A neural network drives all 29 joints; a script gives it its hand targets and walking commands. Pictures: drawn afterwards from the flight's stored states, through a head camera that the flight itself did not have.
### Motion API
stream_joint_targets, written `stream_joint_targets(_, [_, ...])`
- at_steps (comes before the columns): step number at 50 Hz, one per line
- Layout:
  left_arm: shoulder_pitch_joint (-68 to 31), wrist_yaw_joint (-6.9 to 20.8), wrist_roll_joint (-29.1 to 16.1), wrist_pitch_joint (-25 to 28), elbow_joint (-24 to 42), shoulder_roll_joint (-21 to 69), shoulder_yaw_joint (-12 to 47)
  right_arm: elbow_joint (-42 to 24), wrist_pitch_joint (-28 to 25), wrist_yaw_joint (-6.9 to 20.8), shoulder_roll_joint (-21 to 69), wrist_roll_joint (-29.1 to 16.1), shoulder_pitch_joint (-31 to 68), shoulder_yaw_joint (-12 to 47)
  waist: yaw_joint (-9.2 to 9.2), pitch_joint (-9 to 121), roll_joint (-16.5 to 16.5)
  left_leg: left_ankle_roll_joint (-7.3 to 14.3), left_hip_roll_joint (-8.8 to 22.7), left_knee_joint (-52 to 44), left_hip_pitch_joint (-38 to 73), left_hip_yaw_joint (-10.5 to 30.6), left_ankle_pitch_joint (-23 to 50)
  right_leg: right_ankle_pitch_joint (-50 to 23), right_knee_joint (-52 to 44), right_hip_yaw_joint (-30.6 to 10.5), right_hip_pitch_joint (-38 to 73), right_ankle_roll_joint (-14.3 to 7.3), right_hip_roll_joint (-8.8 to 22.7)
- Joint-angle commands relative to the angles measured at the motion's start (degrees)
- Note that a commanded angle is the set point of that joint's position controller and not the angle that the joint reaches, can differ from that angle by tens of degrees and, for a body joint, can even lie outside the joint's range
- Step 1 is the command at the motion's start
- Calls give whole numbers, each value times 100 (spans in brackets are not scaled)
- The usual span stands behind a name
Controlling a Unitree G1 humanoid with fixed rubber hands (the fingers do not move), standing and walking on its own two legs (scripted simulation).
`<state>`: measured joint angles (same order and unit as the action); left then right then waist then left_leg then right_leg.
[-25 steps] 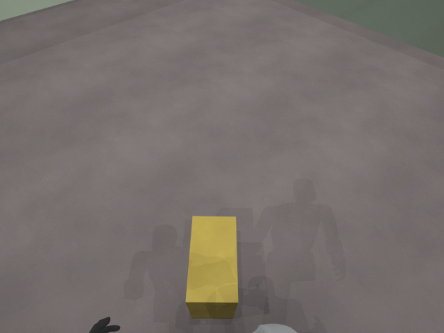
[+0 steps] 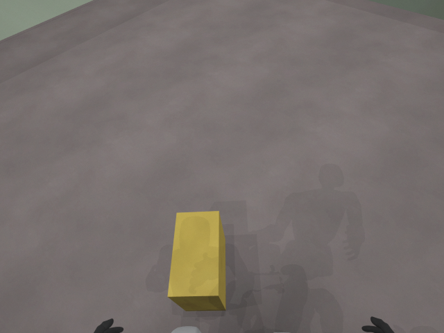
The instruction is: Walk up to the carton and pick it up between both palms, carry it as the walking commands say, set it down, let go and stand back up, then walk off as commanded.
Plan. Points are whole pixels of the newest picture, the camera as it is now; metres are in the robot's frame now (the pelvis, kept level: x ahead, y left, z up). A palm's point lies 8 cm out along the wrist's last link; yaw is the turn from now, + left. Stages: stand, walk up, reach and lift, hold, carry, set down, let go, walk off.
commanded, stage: walk off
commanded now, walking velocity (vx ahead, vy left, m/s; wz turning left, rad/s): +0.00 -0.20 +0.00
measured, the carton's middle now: (201, 262) +0.43 +0.16 -0.62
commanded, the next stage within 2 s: none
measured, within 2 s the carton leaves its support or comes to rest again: neither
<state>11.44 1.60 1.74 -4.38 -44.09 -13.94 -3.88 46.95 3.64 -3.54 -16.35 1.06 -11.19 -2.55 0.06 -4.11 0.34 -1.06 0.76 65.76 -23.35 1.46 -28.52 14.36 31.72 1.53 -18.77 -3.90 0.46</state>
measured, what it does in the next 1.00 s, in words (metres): steps to the right: left foot, then right foot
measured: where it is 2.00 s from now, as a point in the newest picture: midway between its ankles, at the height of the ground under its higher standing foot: outside the picture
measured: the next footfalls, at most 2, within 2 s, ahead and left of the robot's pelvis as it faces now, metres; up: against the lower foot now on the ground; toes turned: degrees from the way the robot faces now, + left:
left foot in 0.38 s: +0.00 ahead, +0.07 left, +0.00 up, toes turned +6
right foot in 0.86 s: +0.02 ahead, -0.19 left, +0.00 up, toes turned -2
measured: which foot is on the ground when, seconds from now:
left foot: up 0.00-0.36, down 0.38-0.86, up 0.88-1.00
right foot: down 0.00-0.38, up 0.40-0.84, down 0.86-1.00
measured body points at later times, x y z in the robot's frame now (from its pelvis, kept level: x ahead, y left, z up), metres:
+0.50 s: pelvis -0.03 -0.01 +0.00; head +0.00 +0.01 +0.44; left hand +0.08 +0.25 -0.14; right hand +0.00 -0.30 -0.12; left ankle -0.04 +0.07 -0.74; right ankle -0.03 -0.11 -0.68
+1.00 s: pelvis -0.04 -0.12 +0.00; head +0.00 -0.15 +0.45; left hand +0.06 +0.15 -0.11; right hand +0.03 -0.39 -0.15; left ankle -0.11 +0.05 -0.65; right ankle -0.02 -0.19 -0.74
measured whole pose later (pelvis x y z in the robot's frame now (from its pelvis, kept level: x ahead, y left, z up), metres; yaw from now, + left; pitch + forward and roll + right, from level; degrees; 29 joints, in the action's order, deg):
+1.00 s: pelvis -0.04 -0.12 +0.00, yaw -1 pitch +2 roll +4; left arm 12.2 1.9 1.7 -4.6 -44.3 -13.8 -3.9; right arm 47.9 3.3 -3.5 -15.7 1.1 -12.6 -2.5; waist 0.2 -3.1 -0.2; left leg -0.9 0.9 62.2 -24.9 0.7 -27.5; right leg 14.2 32.0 0.8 -20.0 -3.5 0.4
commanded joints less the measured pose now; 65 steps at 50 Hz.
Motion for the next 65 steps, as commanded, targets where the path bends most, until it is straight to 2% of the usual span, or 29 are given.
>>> stream_joint_targets(1, [443,-171,72,178,199,-573,26,10,73,44,-405,-67,-359,-267,-196,580,-1118,-178,-115,-230,-529,-297,110,-1614,-1294,-857,1243,-242,884])
stream_joint_targets(2, [526,-177,63,151,183,-631,-15,2,83,64,-517,-63,-238,-265,-327,631,-1168,-206,-138,-470,-547,-396,84,-1302,-1352,-970,1530,-197,895])
stream_joint_targets(7, [356,-146,89,63,275,-615,-15,-56,32,-21,-344,-54,-259,-181,-285,548,-872,-218,68,-1340,-308,-718,-391,-958,-1361,-997,1248,-744,1075])
stream_joint_targets(12, [237,-118,131,27,310,-569,-31,15,-76,-97,-250,-56,-630,-82,-164,692,-924,131,117,-2153,564,-760,-201,-301,-1462,-1204,620,-760,1078])
stream_joint_targets(14, [13,-98,126,41,307,-417,19,158,-157,-127,-89,-48,-945,-24,159,594,-852,282,305,-3111,1169,-718,506,-858,-1097,-1050,161,-679,1009])
stream_joint_targets(15, [-181,-70,92,44,409,-526,-26,240,-193,-142,-152,-75,-1310,-31,393,648,-554,337,488,-3995,1680,-586,1277,-540,-680,-778,-218,-426,813])
stream_joint_targets(16, [-45,-64,61,42,503,-234,28,261,-212,-155,-794,38,-1681,-137,521,506,1039,692,1976,-5028,1991,1412,1184,325,760,-317,-1100,182,134])
stream_joint_targets(17, [-322,-44,165,19,619,-348,-66,151,-177,-142,-1257,101,-1350,-236,459,-63,1430,1291,3118,-5320,1465,2880,2549,1578,2146,-265,-1979,400,-290])
stream_joint_targets(18, [-287,-43,205,-12,534,-610,-181,71,-154,-178,-1199,124,-1183,-231,352,-226,693,1366,3057,-5293,809,2575,2856,1468,2929,-785,-1601,313,-261])
stream_joint_targets(19, [-21,-34,205,-49,354,-702,-208,79,-191,-150,-1088,155,-858,-214,11,-258,197,1209,2653,-5278,509,2053,2388,1007,3317,-963,-1333,332,-222])
stream_joint_targets(20, [129,37,205,-24,223,-610,-198,36,-236,-174,-859,173,-580,-202,-133,-133,97,956,2147,-5243,581,1504,1916,462,3500,-953,-1284,334,-223])
stream_joint_targets(25, [86,47,105,-88,183,-389,-82,-90,-362,-93,-708,60,-929,-202,30,159,505,818,1655,-4736,1462,846,3517,350,3734,-667,-1546,580,-316])
stream_joint_targets(27, [-6,51,8,-115,204,-325,-18,-151,-358,-86,-837,95,-990,-227,97,187,648,938,1639,-4653,1674,650,4073,506,3297,-471,-1568,766,-263])
stream_joint_targets(33, [-428,24,-75,-123,441,-316,62,-39,-329,9,-935,116,-1323,-270,451,388,805,1089,1909,-4441,2089,909,4662,1041,1763,-205,-1374,908,151])
stream_joint_targets(36, [-62,6,-75,-78,345,-245,101,-142,-294,15,-1138,115,-968,-350,297,415,1000,1070,2050,-4522,1549,961,4407,1091,709,-224,-429,767,297])
stream_joint_targets(38, [347,59,-119,-31,156,-274,66,-211,-256,55,-1224,88,-688,-391,145,593,1014,852,1756,-4271,1237,679,4040,422,-396,-105,467,640,232])
stream_joint_targets(39, [698,65,-71,30,5,-365,33,-277,-251,82,-1122,11,-480,-372,-115,784,598,576,1546,-3783,1003,520,3136,-298,-1193,-96,1059,496,258])
stream_joint_targets(40, [814,64,62,115,-121,-706,-69,-218,-231,94,-652,28,-866,-290,-24,922,-588,322,999,-3019,402,92,1700,-849,-1353,-659,1461,440,789])
stream_joint_targets(41, [846,117,77,123,-33,-1323,-209,-320,-184,104,-185,26,-742,-194,-180,948,-2278,27,-11,-1433,-409,-394,-759,-2117,-1456,-1889,1500,7,1952])
stream_joint_targets(42, [755,74,38,116,39,-1147,-139,-372,-62,78,-135,-2,-332,-152,-262,794,-1842,128,-319,-416,-291,205,-1017,-1745,-1388,-1561,669,-450,1703])
stream_joint_targets(44, [254,18,70,104,219,-979,-102,-468,-25,72,-388,2,-79,-220,-166,348,-1546,170,-304,356,-646,166,-479,-488,-1749,-1182,136,-464,1311])
stream_joint_targets(45, [46,31,83,107,307,-803,-94,-260,-31,78,-406,-1,-439,-251,-100,319,-1380,116,-274,637,-803,108,-158,-487,-1696,-911,321,-428,1164])
stream_joint_targets(47, [173,-67,70,145,335,-637,0,-114,-13,79,-403,-9,-680,-291,-98,659,-910,10,-294,843,-773,84,-13,-1953,-1202,-863,935,-315,1090])
stream_joint_targets(48, [323,-120,93,162,267,-634,-26,1,-16,74,-324,-20,-751,-308,-38,713,-786,-59,-258,660,-889,-45,-20,-2139,-1133,-857,1150,-313,1115])
stream_joint_targets(50, [535,-130,44,197,290,-554,20,54,-19,60,-368,-13,-546,-294,-234,840,-817,-166,-139,372,-757,-208,112,-2249,-1090,-862,1325,-224,1040])
stream_joint_targets(54, [513,-171,93,129,266,-594,19,32,57,50,-375,-61,-321,-262,-295,588,-1245,-247,-104,-544,-567,-513,-6,-705,-1472,-1056,1023,-325,899])
stream_joint_targets(59, [375,-197,117,66,282,-545,4,64,-41,-62,-156,-68,-333,-92,-309,652,-951,-111,94,-1746,-183,-769,-474,-827,-1390,-1297,1101,-736,1159])
stream_joint_targets(63, [260,-151,139,46,328,-571,-12,145,-112,-103,-83,-79,-735,-35,-69,689,-989,115,156,-2770,723,-886,25,-714,-1274,-1057,582,-690,967])
stream_joint_targets(65, [53,-132,94,46,372,-472,-6,324,-207,-119,-361,-73,-1452,-92,347,642,-486,349,612,-4278,1792,-370,1209,-364,-584,-843,-406,-330,753])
